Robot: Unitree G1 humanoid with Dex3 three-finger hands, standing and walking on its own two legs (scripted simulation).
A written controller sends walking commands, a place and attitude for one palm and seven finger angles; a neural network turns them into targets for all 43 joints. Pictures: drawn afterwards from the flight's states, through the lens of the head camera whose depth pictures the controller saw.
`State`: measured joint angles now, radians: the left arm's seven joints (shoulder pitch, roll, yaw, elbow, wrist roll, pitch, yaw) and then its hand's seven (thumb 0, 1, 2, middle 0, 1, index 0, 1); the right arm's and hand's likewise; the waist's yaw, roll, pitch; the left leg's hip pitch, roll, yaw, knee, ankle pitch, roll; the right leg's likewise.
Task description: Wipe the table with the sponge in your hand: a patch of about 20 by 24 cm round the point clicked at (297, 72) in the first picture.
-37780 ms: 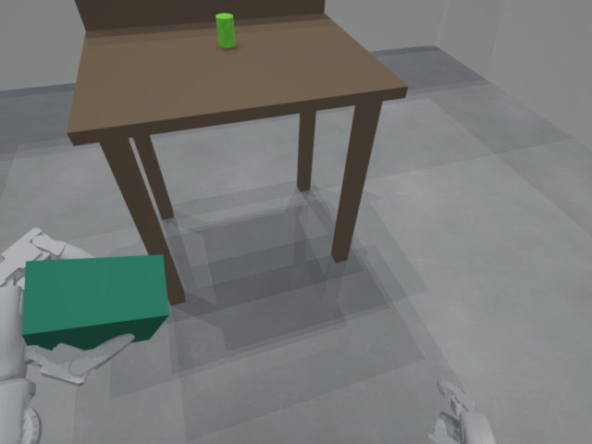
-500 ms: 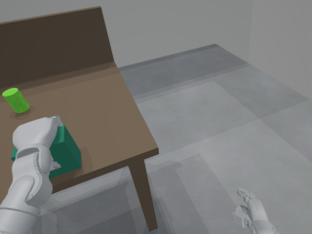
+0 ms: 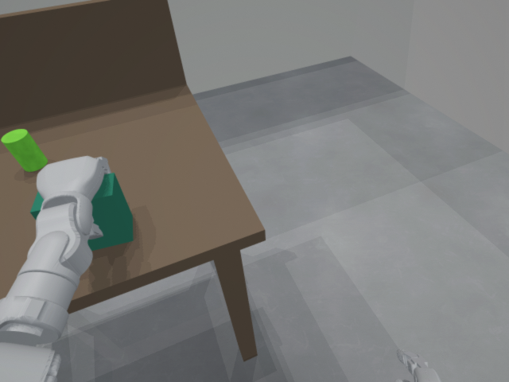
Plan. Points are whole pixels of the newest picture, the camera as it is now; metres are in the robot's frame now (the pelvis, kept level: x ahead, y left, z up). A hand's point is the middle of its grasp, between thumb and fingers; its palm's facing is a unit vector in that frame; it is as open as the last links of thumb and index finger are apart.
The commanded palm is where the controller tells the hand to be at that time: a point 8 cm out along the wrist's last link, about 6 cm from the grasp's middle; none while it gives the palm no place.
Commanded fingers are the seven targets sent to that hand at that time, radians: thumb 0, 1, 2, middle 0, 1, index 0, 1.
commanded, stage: wipe forward along the middle lane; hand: left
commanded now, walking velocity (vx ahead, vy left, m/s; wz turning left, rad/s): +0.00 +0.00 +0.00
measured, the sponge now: (92, 222) +0.33 +0.33 +0.07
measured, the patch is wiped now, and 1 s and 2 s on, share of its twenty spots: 1.00 1.00 1.00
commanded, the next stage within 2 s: slide back across to the first lane in 1.06 s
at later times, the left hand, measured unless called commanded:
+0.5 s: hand (93, 180) +0.40 +0.34 +0.11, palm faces -0.09 +0.03 -1.00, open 10.2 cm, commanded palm +0.38 +0.34 +0.15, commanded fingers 0.00 0.10 1.30 -1.20 -1.60 -1.20 -1.60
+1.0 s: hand (92, 165) +0.43 +0.36 +0.11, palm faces -0.10 +0.01 -1.00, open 10.2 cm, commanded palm +0.42 +0.37 +0.15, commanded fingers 0.00 0.10 1.30 -1.20 -1.60 -1.20 -1.60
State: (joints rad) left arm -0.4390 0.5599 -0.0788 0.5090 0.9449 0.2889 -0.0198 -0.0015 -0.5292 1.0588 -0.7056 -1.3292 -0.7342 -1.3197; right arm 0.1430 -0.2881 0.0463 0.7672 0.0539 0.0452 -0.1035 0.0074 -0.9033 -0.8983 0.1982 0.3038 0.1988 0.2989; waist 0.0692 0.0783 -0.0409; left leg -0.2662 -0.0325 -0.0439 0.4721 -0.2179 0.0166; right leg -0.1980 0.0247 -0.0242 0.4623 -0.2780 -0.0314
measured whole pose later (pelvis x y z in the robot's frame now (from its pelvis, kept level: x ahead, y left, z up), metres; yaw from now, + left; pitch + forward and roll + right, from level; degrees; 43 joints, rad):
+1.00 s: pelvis +0.01 +0.01 -0.01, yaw -2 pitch +9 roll -1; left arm -0.80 0.71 0.02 1.06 1.02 0.10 0.05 0.01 -0.54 1.06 -0.72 -1.32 -0.75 -1.31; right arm 0.27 -0.30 0.02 0.78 0.06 0.06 -0.07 0.00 -0.90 -0.90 0.20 0.30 0.20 0.30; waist -0.03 0.04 -0.09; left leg -0.44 -0.01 -0.02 0.55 -0.26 0.02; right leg -0.36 0.04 0.00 0.50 -0.29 -0.03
